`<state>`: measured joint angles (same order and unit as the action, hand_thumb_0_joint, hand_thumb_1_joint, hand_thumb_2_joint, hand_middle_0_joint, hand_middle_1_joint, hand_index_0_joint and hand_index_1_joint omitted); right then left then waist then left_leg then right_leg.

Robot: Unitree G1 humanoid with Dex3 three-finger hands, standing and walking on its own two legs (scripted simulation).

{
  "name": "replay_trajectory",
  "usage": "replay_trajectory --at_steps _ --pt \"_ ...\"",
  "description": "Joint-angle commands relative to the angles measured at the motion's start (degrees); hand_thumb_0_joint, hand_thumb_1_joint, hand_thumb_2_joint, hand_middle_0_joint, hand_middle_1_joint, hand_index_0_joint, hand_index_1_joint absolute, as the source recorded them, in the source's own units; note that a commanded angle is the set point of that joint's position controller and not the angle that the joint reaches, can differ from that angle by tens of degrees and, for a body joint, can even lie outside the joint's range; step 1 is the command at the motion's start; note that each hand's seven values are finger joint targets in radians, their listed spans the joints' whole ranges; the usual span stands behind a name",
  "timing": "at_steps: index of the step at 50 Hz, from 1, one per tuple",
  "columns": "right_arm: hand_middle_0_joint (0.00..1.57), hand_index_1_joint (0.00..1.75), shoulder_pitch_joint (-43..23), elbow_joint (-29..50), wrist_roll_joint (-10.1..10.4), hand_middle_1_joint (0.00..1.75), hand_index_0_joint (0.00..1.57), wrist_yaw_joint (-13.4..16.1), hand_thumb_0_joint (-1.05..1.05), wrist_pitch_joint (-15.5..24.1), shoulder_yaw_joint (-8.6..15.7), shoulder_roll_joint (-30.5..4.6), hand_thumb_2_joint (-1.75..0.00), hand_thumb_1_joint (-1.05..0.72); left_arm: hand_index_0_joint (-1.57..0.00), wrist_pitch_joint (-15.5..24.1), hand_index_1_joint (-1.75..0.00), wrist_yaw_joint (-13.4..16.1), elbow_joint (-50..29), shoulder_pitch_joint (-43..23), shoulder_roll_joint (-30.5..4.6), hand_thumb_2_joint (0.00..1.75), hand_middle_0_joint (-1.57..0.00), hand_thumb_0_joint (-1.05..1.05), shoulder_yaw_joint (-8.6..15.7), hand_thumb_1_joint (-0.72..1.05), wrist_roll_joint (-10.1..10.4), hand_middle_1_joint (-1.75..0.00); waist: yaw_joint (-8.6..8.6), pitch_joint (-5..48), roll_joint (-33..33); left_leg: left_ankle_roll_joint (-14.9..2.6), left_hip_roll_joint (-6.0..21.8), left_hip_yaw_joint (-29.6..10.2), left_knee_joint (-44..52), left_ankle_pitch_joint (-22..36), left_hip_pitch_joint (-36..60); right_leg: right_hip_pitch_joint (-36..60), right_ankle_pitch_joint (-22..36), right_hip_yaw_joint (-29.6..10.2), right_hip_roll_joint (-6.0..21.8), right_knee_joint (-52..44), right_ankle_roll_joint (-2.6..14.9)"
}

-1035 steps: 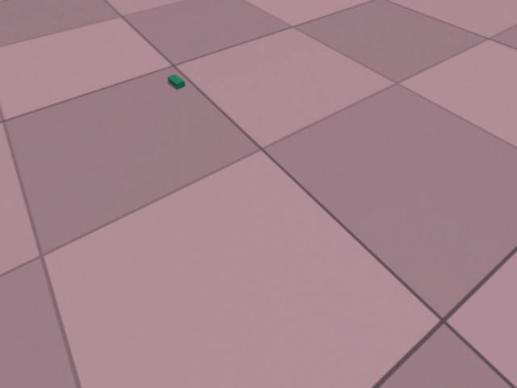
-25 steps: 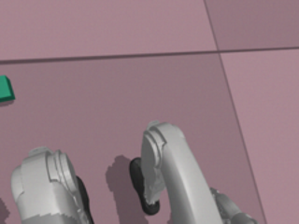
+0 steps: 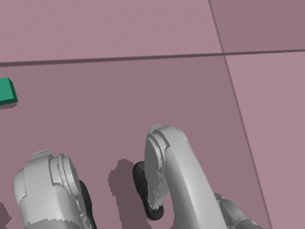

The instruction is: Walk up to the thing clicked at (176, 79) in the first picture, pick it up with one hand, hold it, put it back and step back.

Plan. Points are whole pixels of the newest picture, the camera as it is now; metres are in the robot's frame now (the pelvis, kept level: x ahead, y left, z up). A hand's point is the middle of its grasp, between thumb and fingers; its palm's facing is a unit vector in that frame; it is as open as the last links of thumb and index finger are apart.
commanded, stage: rise first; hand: left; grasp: from above
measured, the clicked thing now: out of the picture +0.49 +0.36 -0.30
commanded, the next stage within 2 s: approach in 0.42 s
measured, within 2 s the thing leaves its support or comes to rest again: neither
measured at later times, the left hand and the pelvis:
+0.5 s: hand out of the picture +0.45 +0.39 -0.17, palm faces -0.44 -0.10 -0.89, open 14.1 cm; pelvis +0.00 +0.00 +0.00, yaw +0 degrees
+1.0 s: hand out of the picture +0.49 +0.32 -0.17, palm faces -0.38 -0.09 -0.92, open 14.1 cm; pelvis +0.00 +0.00 +0.00, yaw +0 degrees
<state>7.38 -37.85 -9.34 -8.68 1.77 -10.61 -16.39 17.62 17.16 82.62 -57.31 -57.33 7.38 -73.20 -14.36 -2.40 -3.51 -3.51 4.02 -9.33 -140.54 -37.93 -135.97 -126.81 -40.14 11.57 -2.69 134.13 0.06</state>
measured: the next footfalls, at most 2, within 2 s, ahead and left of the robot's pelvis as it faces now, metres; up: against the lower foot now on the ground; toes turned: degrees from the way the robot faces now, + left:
none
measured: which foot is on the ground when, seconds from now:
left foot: down 0.00-1.00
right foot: down 0.00-1.00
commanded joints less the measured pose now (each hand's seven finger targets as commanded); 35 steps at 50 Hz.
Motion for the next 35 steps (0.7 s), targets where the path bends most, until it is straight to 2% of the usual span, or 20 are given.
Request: replay_trajectory --at_steps 1,6,7,10,12,13,15,16,19,21,22,25,26,27,30,32,34,35 --pt "0.20 0.30 11.1 0.3 0.1 0.30 0.20 0.8 0.00 -0.4 5.1 -16.0 -0.90 -0.89 -0.12 0.6 -0.91 1.9 -10.2 -16.2 -16.3 0.98 -0.15 0.00 1.9 -0.52 1.7 -0.89 -0.30 40.2 25.9 1.96 -0.6 0.8 13.5 12.5 36.2 13.9 15.2 0.8 -2.4 -12.4 1.72" --pt "0.20 0.30 11.2 0.1 0.0 0.30 0.20 0.9 0.00 -0.6 4.7 -15.8 -0.89 -0.89 -0.11 0.9 -0.92 1.9 -6.6 -15.2 -16.2 1.00 -0.13 0.00 1.7 -0.53 1.6 -0.90 -0.98 37.6 21.9 1.39 -0.9 1.6 12.7 10.4 30.8 15.4 13.9 0.6 -2.6 -13.6 1.60" --pt "0.20 0.30 11.1 0.0 0.0 0.30 0.20 0.9 0.00 -0.5 4.5 -15.9 -0.89 -0.89 -0.10 0.9 -0.93 1.6 -6.5 -15.5 -16.1 1.00 -0.13 0.00 1.0 -0.54 1.6 -0.91 -0.98 36.8 22.4 1.37 -0.9 1.6 12.8 10.3 31.4 15.1 13.7 0.3 -2.6 -13.5 1.60" --pt "0.20 0.30 10.7 0.2 -0.1 0.30 0.20 1.0 0.00 -0.5 4.5 -16.2 -0.89 -0.89 -0.12 1.2 -0.93 2.0 -6.8 -15.9 -17.3 0.98 -0.14 0.00 2.0 -0.52 1.5 -0.91 -0.27 37.7 23.7 1.80 -0.8 0.8 13.8 9.8 33.1 14.5 13.0 1.0 -2.6 -12.7 1.85" --pt "0.20 0.30 10.8 0.4 -0.3 0.30 0.20 1.0 0.00 -0.6 4.2 -16.2 -0.89 -0.89 -0.11 1.5 -0.93 2.3 -7.3 -16.5 -16.9 1.00 -0.13 0.00 1.8 -0.54 1.3 -0.90 -1.02 38.6 24.5 1.88 -0.8 0.7 13.7 10.0 33.6 15.1 13.3 1.3 -2.6 -12.5 1.78" --pt "0.20 0.30 10.7 0.4 -0.1 0.30 0.20 1.1 0.00 -0.6 4.6 -16.4 -0.89 -0.89 -0.10 1.6 -0.94 2.4 -7.0 -16.2 -16.6 1.00 -0.12 0.00 1.7 -0.54 1.1 -0.92 -0.65 38.9 24.5 2.05 -0.7 0.1 14.0 9.7 34.4 13.8 13.1 1.5 -2.5 -11.9 1.94" --pt "0.20 0.30 10.7 0.4 -0.2 0.30 0.20 1.2 0.00 -0.6 4.5 -16.2 -0.89 -0.89 -0.11 1.6 -0.93 2.9 -9.0 -18.0 -18.4 0.99 -0.13 0.00 2.5 -0.53 0.6 -0.91 -0.28 40.6 26.3 2.04 -0.6 0.6 13.7 10.6 35.8 14.0 13.7 1.2 -2.6 -12.1 1.89" --pt "0.20 0.30 10.7 0.6 0.0 0.30 0.20 1.2 0.00 -0.4 4.7 -16.5 -0.90 -0.89 -0.10 1.5 -0.92 3.1 -7.9 -18.0 -18.4 1.01 -0.13 0.00 2.7 -0.54 0.5 -0.89 -0.47 39.1 26.9 2.31 -0.8 0.0 14.4 10.3 35.6 12.6 13.2 1.4 -2.3 -11.4 2.10" --pt "0.20 0.30 10.5 0.6 -0.1 0.30 0.20 1.2 0.00 -0.5 4.6 -16.2 -0.89 -0.89 -0.10 1.1 -0.92 3.8 -7.8 -17.3 -17.7 1.01 -0.13 0.00 2.4 -0.55 0.1 -0.89 -0.35 39.5 27.4 2.26 -0.6 0.6 14.2 10.6 35.8 12.9 13.7 1.3 -2.5 -11.7 2.02" --pt "0.20 0.30 10.1 0.6 -0.1 0.30 0.20 1.3 0.00 -0.5 4.5 -16.1 -0.89 -0.89 -0.09 1.0 -0.93 4.2 -7.2 -17.0 -17.7 1.00 -0.12 0.00 2.4 -0.54 0.6 -0.91 -0.03 38.2 26.9 2.08 -0.8 1.1 13.9 10.3 33.9 13.2 13.7 0.9 -2.4 -12.3 1.93" --pt "0.20 0.30 10.8 0.4 -0.2 0.30 0.20 1.2 0.00 -0.5 4.5 -16.1 -0.89 -0.89 -0.09 0.6 -0.93 3.9 -5.7 -15.9 -16.7 1.01 -0.12 0.00 2.2 -0.55 0.5 -0.91 -0.72 38.3 25.2 1.84 -0.8 1.2 13.3 11.0 33.9 13.7 14.2 1.0 -2.5 -12.5 1.76" --pt "0.20 0.30 10.9 0.2 0.0 0.30 0.20 1.2 0.00 -0.3 4.7 -16.1 -0.89 -0.89 -0.09 0.0 -0.95 3.2 -4.9 -16.2 -16.1 1.01 -0.11 0.00 1.0 -0.55 0.7 -0.92 -1.04 37.8 24.9 1.80 -0.7 0.9 13.5 10.9 33.6 12.7 14.2 1.0 -2.5 -12.3 1.87" --pt "0.20 0.30 11.2 0.6 -0.1 0.30 0.20 1.1 0.00 -0.2 4.7 -16.3 -0.89 -0.89 -0.09 0.0 -0.93 3.0 -6.5 -16.8 -16.9 1.01 -0.12 0.00 1.5 -0.55 1.0 -0.90 -1.06 37.9 24.9 1.86 -0.8 0.7 13.8 10.5 33.4 13.5 13.9 1.0 -2.3 -12.5 1.86" --pt "0.20 0.30 11.4 0.5 -0.1 0.30 0.20 1.1 0.00 -0.1 4.7 -16.3 -0.89 -0.89 -0.09 -0.1 -0.97 2.6 -6.2 -16.7 -16.2 0.99 -0.10 0.00 0.9 -0.55 1.2 -0.96 -1.01 37.7 24.3 1.70 -0.8 0.7 13.7 10.4 33.5 13.3 13.9 0.9 -2.2 -12.5 1.80" --pt "0.20 0.30 12.0 0.2 -0.2 0.30 0.20 1.0 0.00 0.0 4.6 -16.0 -0.89 -0.90 -0.08 0.1 -1.00 1.6 -7.0 -17.9 -13.0 0.99 -0.09 0.00 -1.1 -0.55 1.7 -0.99 -2.86 37.7 23.6 1.73 -0.8 0.9 13.5 10.1 32.6 14.7 14.0 1.0 -2.4 -13.1 1.55" --pt "0.20 0.30 12.3 -0.1 -0.1 0.30 0.20 1.1 0.00 0.2 4.9 -16.1 -0.89 -0.90 -0.08 0.5 -1.00 1.6 -7.5 -19.0 -10.7 0.99 -0.09 0.00 -2.4 -0.55 2.7 -0.99 -3.32 37.4 23.4 1.89 -0.7 0.4 13.5 9.5 33.1 13.4 13.7 1.2 -2.3 -13.1 1.69" --pt "0.20 0.30 13.1 -0.3 -0.1 0.30 0.20 1.2 0.00 0.3 4.9 -16.0 -0.89 -0.90 -0.08 0.9 -1.01 1.7 -9.8 -22.7 -9.2 0.99 -0.08 0.00 -3.8 -0.55 2.4 -1.01 -4.36 38.6 25.2 2.08 -0.4 0.1 13.6 9.4 34.6 12.7 13.9 1.5 -2.5 -13.0 1.64" --pt "0.20 0.30 13.6 -0.2 -0.2 0.30 0.20 1.2 0.00 0.3 5.0 -16.1 -0.89 -0.90 -0.09 1.0 -1.00 2.1 -10.8 -23.6 -9.6 0.98 -0.09 0.00 -3.9 -0.54 1.9 -1.00 -4.55 40.0 25.9 2.24 -0.5 0.1 13.6 9.7 35.3 13.2 14.2 1.6 -2.5 -12.9 1.65"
